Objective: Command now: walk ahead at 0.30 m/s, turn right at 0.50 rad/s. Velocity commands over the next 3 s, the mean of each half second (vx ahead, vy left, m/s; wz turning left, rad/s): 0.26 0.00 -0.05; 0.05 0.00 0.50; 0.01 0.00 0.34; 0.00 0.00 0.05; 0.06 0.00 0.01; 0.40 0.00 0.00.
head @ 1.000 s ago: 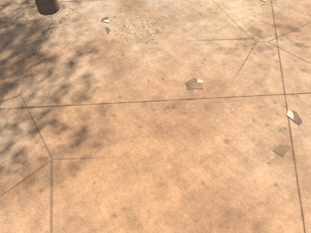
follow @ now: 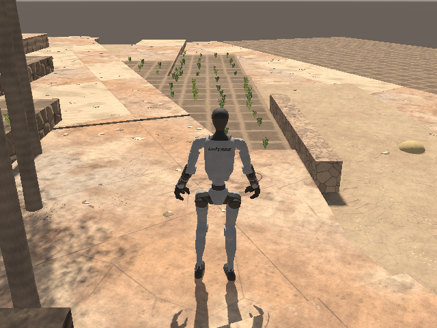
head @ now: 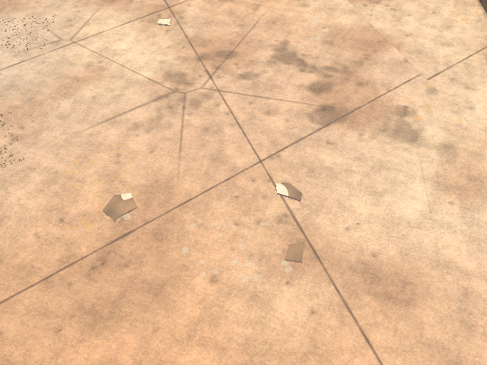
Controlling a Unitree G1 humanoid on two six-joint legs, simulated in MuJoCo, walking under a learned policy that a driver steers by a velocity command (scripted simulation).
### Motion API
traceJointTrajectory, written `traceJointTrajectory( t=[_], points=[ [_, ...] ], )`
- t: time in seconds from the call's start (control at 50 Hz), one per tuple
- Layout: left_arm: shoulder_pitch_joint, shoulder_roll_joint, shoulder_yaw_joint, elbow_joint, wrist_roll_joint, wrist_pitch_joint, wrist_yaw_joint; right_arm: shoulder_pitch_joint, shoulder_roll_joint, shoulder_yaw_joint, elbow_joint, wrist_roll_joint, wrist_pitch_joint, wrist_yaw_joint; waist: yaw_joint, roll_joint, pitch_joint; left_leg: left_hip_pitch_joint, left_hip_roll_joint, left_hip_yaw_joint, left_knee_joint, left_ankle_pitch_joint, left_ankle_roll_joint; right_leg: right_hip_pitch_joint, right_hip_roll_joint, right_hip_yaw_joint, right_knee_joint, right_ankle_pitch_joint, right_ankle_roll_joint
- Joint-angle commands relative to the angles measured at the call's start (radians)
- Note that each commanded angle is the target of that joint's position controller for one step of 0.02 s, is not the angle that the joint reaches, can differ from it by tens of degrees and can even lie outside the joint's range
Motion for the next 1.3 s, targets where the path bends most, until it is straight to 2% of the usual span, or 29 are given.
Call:
traceJointTrajectory(
  t=[0.02,0.06,0.08,0.1,0.12,0.14,0.2,0.26,0.3,0.36,0.42,0.44,0.46,0.48,0.5,0.54,0.58,0.72,0.8,0.82,0.84,0.86,0.88,0.9,0.94,1.0,1.1,1.22,1.3],
  points=[
    [-0.025,0.157,0.035,-0.063,0.001,-0.013,-0.001,0.004,-0.085,-0.019,-0.048,0.006,-0.05,0.014,-0.028,-0.15,-0.064,0.103,-0.009,0.041,-0.155,0.072,0.033,0.025,-0.217,0.311,-0.151,-0.338,-0.146],
    [-0.026,0.093,0.012,-0.062,0.007,-0.016,-0.001,0.118,-0.094,-0.023,-0.005,-0.007,-0.063,0.013,-0.078,-0.094,-0.079,0.321,0.057,0.01,-0.253,0.111,0.073,-0.106,-0.149,0.256,-0.03,-0.367,-0.084],
    [-0.025,0.014,-0.013,-0.066,0.01,-0.022,-0.004,0.227,-0.136,-0.028,0.017,-0.025,-0.065,0.007,-0.101,0.063,-0.107,0.439,0.236,-0.196,-0.335,-0.03,0.131,-0.228,-0.047,0.115,0.262,-0.388,-0.02],
    [-0.05,0.045,-0.003,-0.122,-0.017,-0.04,-0.004,0.272,-0.238,-0.049,0.038,-0.048,-0.067,0.015,-0.089,0.248,-0.019,0.444,0.388,-0.563,-0.459,-0.288,0.268,-0.48,0.038,0.011,0.431,-0.423,-0.003],
    [-0.057,0.126,0.015,-0.11,-0.017,-0.055,-0.004,0.213,-0.186,-0.039,0.017,-0.032,-0.075,0.016,-0.077,0.175,0.071,0.402,0.415,-0.585,-0.473,-0.376,0.307,-0.566,-0.044,0.046,0.552,-0.352,0.006],
    [-0.043,0.148,0.023,-0.091,-0.014,-0.061,-0.01,0.177,-0.132,-0.024,0.004,-0.015,-0.078,0.009,-0.062,0.152,0.095,0.404,0.365,-0.494,-0.469,-0.33,0.277,-0.591,-0.063,0.049,0.582,-0.262,0.012],
    [-0.076,0.107,0.017,-0.085,0.008,-0.078,-0.026,0.179,-0.097,-0.004,0.003,-0.011,-0.069,-0.001,-0.06,0.114,0.081,0.394,0.278,-0.3,-0.479,-0.019,0.226,-0.553,-0.125,-0.032,0.543,-0.092,0.046],
    [-0.142,0.023,-0.009,-0.107,0.025,-0.09,-0.03,0.19,-0.111,-0.002,0.016,-0.008,-0.05,-0.009,-0.072,0.118,0.044,0.306,0.191,-0.117,-0.428,0.542,0.216,-0.368,-0.113,-0.149,0.37,-0.015,0.101],
    [-0.176,-0.005,-0.02,-0.116,0.018,-0.092,-0.037,0.232,-0.141,-0.011,0.031,-0.002,-0.03,-0.013,-0.091,0.138,0.012,0.258,0.155,-0.057,-0.384,0.641,0.196,-0.224,-0.076,-0.179,0.232,0.045,0.112],
    [-0.18,0.045,-0.002,-0.119,0.004,-0.087,-0.042,0.265,-0.167,-0.019,0.039,0.009,-0.01,-0.016,-0.082,0.153,-0.004,0.257,0.182,-0.11,-0.332,0.627,0.187,-0.118,-0.045,-0.162,0.119,0.12,0.1],
    [-0.055,0.115,0.03,-0.082,0.015,-0.086,-0.024,0.217,-0.149,-0.017,0.012,0.02,-0.012,-0.021,0.004,0.119,-0.055,0.21,0.141,-0.134,-0.179,0.603,0.122,0.127,-0.07,-0.132,-0.06,0.283,0.037],
    [0.043,0.18,0.047,-0.075,0.034,-0.085,-0.009,0.212,-0.101,-0.002,-0.015,0.0,-0.021,-0.019,0.04,0.043,-0.165,0.104,0.083,-0.104,-0.002,0.431,0.078,0.34,-0.211,-0.03,-0.008,0.542,-0.019],
    [0.101,0.237,0.055,-0.079,0.051,-0.063,0.004,0.349,-0.003,0.026,-0.015,-0.019,-0.025,-0.016,0.007,-0.222,-0.327,-0.128,-0.024,-0.023,0.308,-0.208,0.012,0.609,-0.5,0.207,0.076,0.905,-0.17],
    [0.11,0.187,0.043,-0.077,0.043,-0.044,-0.004,0.384,-0.071,0.014,-0.01,0.011,-0.016,-0.02,0.024,-0.277,-0.419,-0.162,-0.021,-0.042,0.502,-0.401,-0.007,0.551,-0.568,0.326,0.007,0.736,-0.245],
    [0.055,0.131,0.026,-0.085,0.033,-0.037,-0.008,0.333,-0.132,-0.008,-0.011,0.024,0.002,-0.026,0.017,-0.185,-0.299,-0.218,0.022,-0.034,0.584,-0.346,-0.016,0.447,-0.499,0.24,-0.037,0.555,-0.216],
    [-0.067,0.075,0.004,-0.081,0.022,-0.036,-0.009,0.274,-0.114,-0.015,-0.019,0.013,0.043,-0.044,-0.024,-0.131,-0.139,-0.23,0.069,0.001,0.565,-0.241,-0.036,0.243,-0.403,0.08,-0.103,0.366,-0.162],
    [-0.128,0.093,0.011,-0.064,0.04,-0.04,-0.01,0.277,-0.079,-0.012,-0.038,0.004,0.076,-0.052,-0.058,-0.153,-0.078,-0.128,0.074,0.036,0.51,-0.16,-0.048,0.07,-0.357,-0.019,-0.168,0.28,-0.155],
    [-0.171,0.145,0.03,-0.025,0.024,-0.037,0.003,0.18,-0.076,-0.004,-0.137,-0.007,0.09,-0.013,-0.052,-0.141,-0.101,0.011,0.097,0.077,0.207,-0.002,-0.005,0.045,-0.409,-0.125,-0.19,0.236,-0.175],
    [-0.175,0.167,0.036,-0.001,-0.007,-0.021,-0.002,0.195,-0.098,-0.017,-0.152,-0.007,0.097,0.011,-0.079,-0.113,-0.092,0.135,0.055,0.138,-0.022,0.09,0.058,0.049,-0.402,-0.179,-0.087,0.128,-0.1],
    [-0.139,0.143,0.032,0.017,-0.009,-0.016,-0.003,0.217,-0.118,-0.028,-0.145,-0.012,0.096,0.007,-0.079,-0.074,-0.087,0.202,0.033,0.128,-0.096,0.144,0.086,0.009,-0.366,-0.216,-0.009,0.033,-0.046],
    [-0.087,0.097,0.022,0.034,0.008,-0.01,-0.008,0.236,-0.189,-0.048,-0.151,-0.014,0.093,-0.005,-0.061,0.114,-0.059,0.279,0.135,-0.052,-0.236,0.346,0.145,-0.107,-0.274,-0.314,0.202,-0.122,0.046],
    [-0.119,0.07,0.009,-0.02,0.046,-0.007,-0.007,0.208,-0.3,-0.063,-0.199,-0.022,0.086,-0.019,-0.041,0.37,-0.025,0.323,0.385,-0.435,-0.315,0.524,0.329,-0.379,-0.106,-0.332,0.485,-0.466,0.141],
    [-0.21,0.112,0.023,-0.036,0.035,-0.009,0.002,0.231,-0.269,-0.054,-0.208,-0.055,0.061,-0.009,-0.112,0.24,-0.079,0.267,0.396,-0.47,-0.348,0.464,0.408,-0.392,-0.087,-0.15,0.661,-0.494,0.128],
    [-0.199,0.125,0.029,-0.033,0.013,-0.007,0.005,0.192,-0.248,-0.046,-0.206,-0.054,0.04,-0.006,-0.077,0.183,-0.068,0.256,0.349,-0.383,-0.347,0.406,0.366,-0.404,-0.105,-0.112,0.705,-0.404,0.107],
    [-0.147,0.143,0.042,0.006,0.021,-0.002,0.019,0.095,-0.187,-0.032,-0.223,-0.014,0.031,-0.014,-0.031,0.118,-0.061,0.257,0.269,-0.283,-0.324,0.346,0.267,-0.405,-0.131,-0.092,0.674,-0.249,0.102],
    [-0.116,0.124,0.041,0.019,0.018,-0.007,0.013,0.091,-0.163,-0.017,-0.242,-0.018,0.039,-0.03,-0.015,0.115,-0.108,0.249,0.224,-0.236,-0.308,0.464,0.263,-0.328,-0.101,-0.096,0.679,-0.151,0.124],
    [-0.159,0.092,0.025,0.006,0.012,-0.015,0.005,0.123,-0.187,-0.028,-0.251,-0.009,0.051,-0.042,-0.044,0.125,-0.098,0.292,0.2,-0.28,-0.287,0.39,0.267,-0.296,-0.082,-0.075,0.432,-0.122,0.154],
    [-0.134,0.107,0.019,0.016,0.002,-0.024,-0.016,0.105,-0.171,-0.017,-0.255,-0.021,0.064,-0.024,-0.062,0.153,-0.096,0.225,0.203,-0.327,-0.248,0.434,0.278,-0.121,-0.085,-0.1,0.265,-0.17,0.141],
    [-0.065,0.092,0.011,0.036,0.012,-0.042,-0.035,0.07,-0.138,0.001,-0.246,-0.004,0.07,-0.024,-0.007,0.124,-0.094,0.189,0.148,-0.33,-0.186,0.424,0.212,0.076,-0.093,-0.116,-0.079,0.078,0.089]
  ],
)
